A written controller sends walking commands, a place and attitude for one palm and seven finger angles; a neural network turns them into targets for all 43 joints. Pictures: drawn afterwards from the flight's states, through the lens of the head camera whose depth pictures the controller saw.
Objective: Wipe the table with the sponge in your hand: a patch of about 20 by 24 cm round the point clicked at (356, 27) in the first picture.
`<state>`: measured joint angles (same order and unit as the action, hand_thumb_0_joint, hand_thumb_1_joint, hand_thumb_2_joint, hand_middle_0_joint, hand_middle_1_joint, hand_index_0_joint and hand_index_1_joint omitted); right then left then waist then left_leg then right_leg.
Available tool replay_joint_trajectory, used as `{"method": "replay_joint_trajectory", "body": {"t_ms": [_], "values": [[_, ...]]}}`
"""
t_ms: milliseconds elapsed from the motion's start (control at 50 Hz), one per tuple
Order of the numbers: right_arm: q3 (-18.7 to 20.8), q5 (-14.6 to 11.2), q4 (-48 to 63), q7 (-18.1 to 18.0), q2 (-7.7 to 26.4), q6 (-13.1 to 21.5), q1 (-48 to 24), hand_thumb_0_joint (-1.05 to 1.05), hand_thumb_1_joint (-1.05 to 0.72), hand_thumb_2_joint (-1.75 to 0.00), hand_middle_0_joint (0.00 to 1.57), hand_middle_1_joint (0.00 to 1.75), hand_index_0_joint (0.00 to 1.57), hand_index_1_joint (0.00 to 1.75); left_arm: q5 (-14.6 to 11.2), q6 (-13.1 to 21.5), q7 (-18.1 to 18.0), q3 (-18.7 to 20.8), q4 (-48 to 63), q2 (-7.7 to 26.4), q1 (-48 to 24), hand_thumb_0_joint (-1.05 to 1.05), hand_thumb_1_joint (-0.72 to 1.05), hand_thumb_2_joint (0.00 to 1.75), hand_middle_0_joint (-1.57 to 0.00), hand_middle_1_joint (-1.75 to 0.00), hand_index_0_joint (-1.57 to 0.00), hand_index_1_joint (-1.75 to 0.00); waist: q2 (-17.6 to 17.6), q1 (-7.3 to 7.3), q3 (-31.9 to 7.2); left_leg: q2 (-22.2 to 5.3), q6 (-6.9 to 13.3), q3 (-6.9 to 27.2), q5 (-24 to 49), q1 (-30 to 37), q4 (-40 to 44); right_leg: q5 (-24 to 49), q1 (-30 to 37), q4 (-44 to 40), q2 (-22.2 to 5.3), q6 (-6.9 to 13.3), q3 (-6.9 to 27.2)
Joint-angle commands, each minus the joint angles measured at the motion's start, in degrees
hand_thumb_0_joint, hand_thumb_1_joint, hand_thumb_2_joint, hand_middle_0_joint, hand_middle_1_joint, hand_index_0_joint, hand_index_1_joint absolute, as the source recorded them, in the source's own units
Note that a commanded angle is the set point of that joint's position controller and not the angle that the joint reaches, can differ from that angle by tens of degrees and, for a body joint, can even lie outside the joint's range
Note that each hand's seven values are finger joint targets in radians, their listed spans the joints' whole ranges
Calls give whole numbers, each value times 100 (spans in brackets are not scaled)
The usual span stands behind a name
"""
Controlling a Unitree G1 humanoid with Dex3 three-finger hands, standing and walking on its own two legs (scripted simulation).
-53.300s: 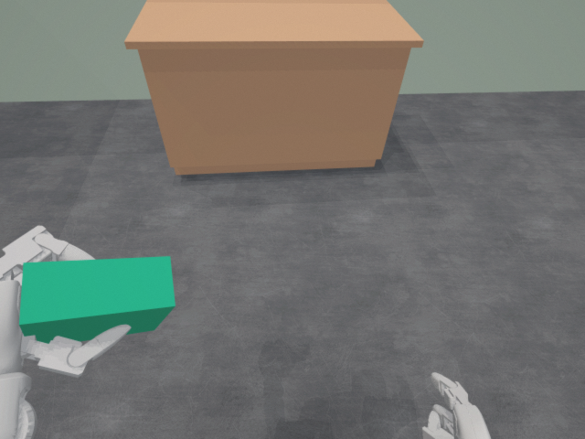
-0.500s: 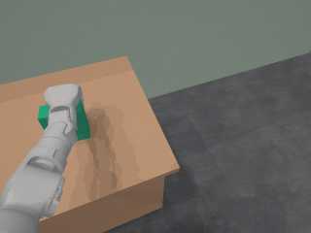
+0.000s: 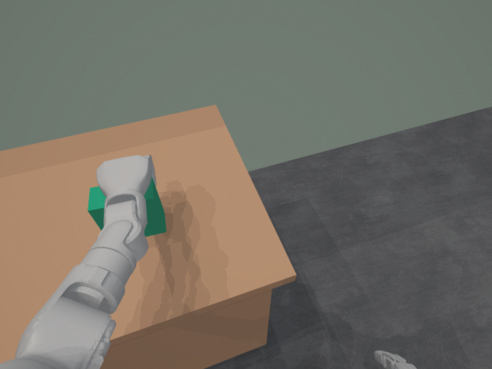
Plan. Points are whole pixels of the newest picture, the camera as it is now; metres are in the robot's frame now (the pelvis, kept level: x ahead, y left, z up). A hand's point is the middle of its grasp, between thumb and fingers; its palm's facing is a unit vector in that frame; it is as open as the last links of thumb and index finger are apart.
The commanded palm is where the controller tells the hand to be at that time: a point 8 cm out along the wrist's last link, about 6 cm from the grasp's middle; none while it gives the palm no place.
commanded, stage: wipe back along the middle lane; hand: left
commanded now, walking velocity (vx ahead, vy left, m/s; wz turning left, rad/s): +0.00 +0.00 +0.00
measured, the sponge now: (133, 217) +0.39 +0.25 -0.01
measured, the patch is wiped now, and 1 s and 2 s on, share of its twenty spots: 0.35 0.65 0.75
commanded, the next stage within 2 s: slide across to the third lane in 1.38 s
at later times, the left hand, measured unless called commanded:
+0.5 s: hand (140, 210) +0.37 +0.21 +0.05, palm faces +0.01 -0.02 -1.00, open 9.6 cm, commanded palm +0.31 +0.19 +0.08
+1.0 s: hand (149, 235) +0.32 +0.18 +0.05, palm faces +0.04 -0.07 -1.00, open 9.5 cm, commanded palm +0.26 +0.17 +0.08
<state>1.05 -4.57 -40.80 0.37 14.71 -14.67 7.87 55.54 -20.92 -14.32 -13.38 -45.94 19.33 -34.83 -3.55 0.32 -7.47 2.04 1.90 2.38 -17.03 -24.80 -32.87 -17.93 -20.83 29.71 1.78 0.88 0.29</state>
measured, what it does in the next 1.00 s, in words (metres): stands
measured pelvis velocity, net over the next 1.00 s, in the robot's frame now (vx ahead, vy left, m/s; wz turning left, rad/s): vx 0.00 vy -0.02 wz -0.01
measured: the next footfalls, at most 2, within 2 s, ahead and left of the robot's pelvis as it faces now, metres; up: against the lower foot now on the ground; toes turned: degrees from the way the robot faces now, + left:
none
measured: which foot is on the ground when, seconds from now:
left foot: down 0.00-1.00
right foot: down 0.00-1.00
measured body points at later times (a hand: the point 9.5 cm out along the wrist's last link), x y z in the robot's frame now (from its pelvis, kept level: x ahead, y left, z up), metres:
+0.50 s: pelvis +0.01 +0.00 +0.00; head +0.01 -0.02 +0.45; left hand +0.36 +0.21 +0.10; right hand +0.19 -0.23 -0.11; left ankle -0.01 +0.10 -0.73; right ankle -0.04 -0.12 -0.73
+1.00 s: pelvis +0.00 -0.02 +0.00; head -0.01 -0.06 +0.45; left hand +0.31 +0.18 +0.11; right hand +0.22 -0.24 -0.10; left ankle -0.01 +0.10 -0.73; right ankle -0.04 -0.12 -0.73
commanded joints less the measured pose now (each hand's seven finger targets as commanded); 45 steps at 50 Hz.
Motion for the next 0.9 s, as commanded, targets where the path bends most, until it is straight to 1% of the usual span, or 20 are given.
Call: {"method": "replay_joint_trajectory", "body": {"t_ms": [0,40,80,120,200,220,240,280,300,320,340,380,400,440,520,620,720,800,860,880], "values": [[247,2,740,23,771,172,-498,0,-90,-90,20,30,20,30,-110,35,233,-272,615,-259,-638,0,10,130,-120,-160,-120,-160,584,-95,-1176,-115,-16,-6,2156,1111,203,2226,393,-141,115,321,-195],[218,-11,748,23,787,150,-549,0,-90,-90,20,30,20,30,-92,-80,211,-188,644,-132,-572,0,10,130,-120,-160,-120,-160,715,-82,-1113,-111,-22,-15,2074,1053,233,2229,440,-168,106,319,-190],[204,-36,838,27,751,149,-686,0,-90,-90,20,30,20,30,-180,-181,224,-218,924,-216,-617,0,10,130,-120,-160,-120,-160,642,-58,-1146,-114,-18,-27,2112,1067,286,2259,567,-162,83,319,-215],[176,-35,821,19,791,130,-683,0,-90,-90,20,30,20,30,-177,-314,216,-87,884,-13,-432,0,10,130,-120,-160,-120,-160,722,-25,-1009,-97,-15,-29,2026,1035,300,2229,595,-187,85,314,-207],[132,-68,897,20,769,128,-789,0,-90,-90,20,30,20,30,-166,-480,306,-258,1121,-128,-372,0,10,130,-120,-160,-120,-160,587,-18,-961,-102,-22,9,2027,1114,344,2079,580,-159,92,328,-231],[132,-63,913,36,751,140,-801,0,-90,-90,20,30,20,30,-155,-491,327,-380,1141,-286,-295,0,10,130,-120,-160,-120,-160,571,-35,-962,-100,-20,1,2106,1167,317,2151,562,-163,96,334,-230],[127,-60,945,66,754,160,-786,0,-90,-90,20,30,20,30,-152,-491,329,-259,1187,-179,-4,0,10,130,-120,-160,-120,-160,577,37,-1021,-96,-23,6,2226,1170,289,2267,645,-121,99,344,-238],[128,-83,1046,108,708,184,-897,0,-90,-90,20,30,20,30,-218,-468,388,-493,1505,-481,95,0,10,130,-120,-160,-120,-160,560,7,-1172,-119,-36,8,2453,1237,259,2441,746,-64,86,336,-246],[136,-69,1035,116,743,195,-867,0,-90,-90,20,30,20,30,-223,-464,362,-309,1524,-272,410,0,10,130,-120,-160,-120,-160,669,71,-1155,-104,-27,29,2394,1233,236,2412,765,-69,110,331,-214],[113,-66,1078,129,739,196,-913,0,-90,-90,20,30,20,30,-228,-487,383,-509,1642,-460,408,0,10,130,-120,-160,-120,-160,617,29,-1090,-101,-22,-6,2373,1207,241,2475,762,-77,95,326,-219],[125,-68,1064,139,745,204,-922,0,-90,-90,20,30,20,30,-247,-517,374,-350,1680,-316,541,0,10,130,-120,-160,-120,-160,730,65,-1100,-92,-13,-12,2349,1191,234,2553,823,-93,100,324,-192],[118,-105,1160,169,708,205,-1027,0,-90,-90,20,30,20,30,-310,-573,411,-519,1960,-525,639,0,10,130,-120,-160,-120,-160,783,41,-1069,-112,-15,-9,2397,1167,264,2588,878,-73,81,311,-208],[112,-96,1138,172,750,202,-1043,0,-90,-90,20,30,20,30,-287,-611,403,-476,2019,-411,693,0,10,130,-120,-160,-120,-160,750,55,-948,-105,-14,-5,2294,1161,260,2510,810,-83,95,314,-182],[98,-101,1174,203,722,200,-1099,0,-90,-90,20,30,20,30,-296,-689,414,-580,2144,-515,828,0,10,130,-120,-160,-120,-160,689,69,-820,-89,-4,-28,2209,1144,284,2476,798,-114,91,322,-192],[76,-119,1240,219,727,225,-1185,0,-90,-90,20,30,20,30,-329,-786,426,-407,2412,-335,1235,0,10,130,-120,-160,-120,-160,852,129,-805,-76,10,-44,2219,1115,287,2627,978,-76,86,312,-164],[43,-144,1335,252,693,226,-1358,0,-90,-90,20,30,20,30,-248,-880,483,-650,2833,-457,1451,0,10,130,-120,-160,-120,-160,689,124,-717,-68,11,-55,2127,1153,304,2511,933,-63,81,315,-108],[23,-151,1387,255,683,236,-1464,0,-90,-90,20,30,20,30,-261,-937,511,-542,3049,-335,1715,0,10,130,-120,-160,-120,-160,823,166,-647,-37,27,-89,1938,1084,307,2528,1018,-62,75,308,-41],[16,-147,1394,257,663,237,-1539,0,-90,-90,20,30,20,30,-230,-963,550,-721,3210,-486,1726,0,10,130,-120,-160,-120,-160,822,143,-605,-20,37,-115,1865,1096,306,2493,999,-53,68,301,-4],[13,-150,1449,273,649,282,-1570,0,-90,-90,20,30,20,30,-257,-934,545,-541,3317,-336,2179,0,10,130,-120,-160,-120,-160,934,232,-663,21,51,-139,1924,1069,264,2774,1172,-44,58,299,71],[19,-140,1463,278,669,282,-1622,0,-90,-90,20,30,20,30,-235,-901,547,-461,3452,-258,2255,0,10,130,-120,-160,-120,-160,826,269,-806,14,32,-119,2014,1084,274,2866,1238,-6,62,323,158]]}}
